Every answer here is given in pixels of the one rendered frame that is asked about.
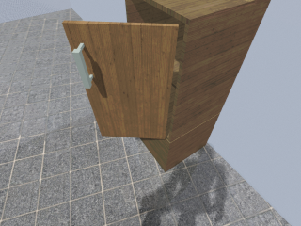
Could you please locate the handle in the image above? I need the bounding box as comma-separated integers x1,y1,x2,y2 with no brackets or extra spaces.
72,43,93,89

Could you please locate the cupboard door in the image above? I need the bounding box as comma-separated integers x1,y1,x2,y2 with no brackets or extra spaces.
62,20,179,139

